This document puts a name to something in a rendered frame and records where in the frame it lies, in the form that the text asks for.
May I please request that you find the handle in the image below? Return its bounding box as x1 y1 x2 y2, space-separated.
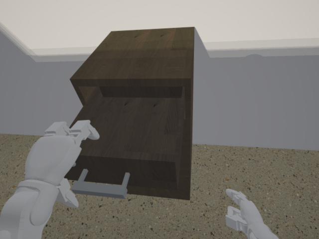
71 169 130 199

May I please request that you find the drawer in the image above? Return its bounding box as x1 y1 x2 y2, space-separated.
64 87 185 190

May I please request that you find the robot left forearm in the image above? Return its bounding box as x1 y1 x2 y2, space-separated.
0 180 59 239

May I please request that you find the robot left hand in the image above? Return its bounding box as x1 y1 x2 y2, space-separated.
25 120 100 208

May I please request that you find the cabinet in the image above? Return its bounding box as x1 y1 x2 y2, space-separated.
70 27 194 200

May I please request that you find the robot right hand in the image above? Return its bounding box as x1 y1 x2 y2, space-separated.
225 189 264 237

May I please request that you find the robot right forearm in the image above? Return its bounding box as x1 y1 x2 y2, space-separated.
247 222 279 239

